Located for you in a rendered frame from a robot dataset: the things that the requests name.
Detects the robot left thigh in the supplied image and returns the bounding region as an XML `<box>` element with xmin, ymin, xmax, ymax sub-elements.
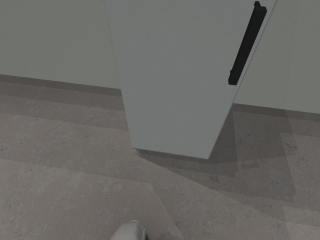
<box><xmin>110</xmin><ymin>222</ymin><xmax>146</xmax><ymax>240</ymax></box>

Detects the fridge door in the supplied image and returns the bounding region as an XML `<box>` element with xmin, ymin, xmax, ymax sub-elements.
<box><xmin>104</xmin><ymin>0</ymin><xmax>276</xmax><ymax>159</ymax></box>

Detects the handle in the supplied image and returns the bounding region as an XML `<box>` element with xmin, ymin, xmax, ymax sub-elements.
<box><xmin>228</xmin><ymin>1</ymin><xmax>267</xmax><ymax>86</ymax></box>

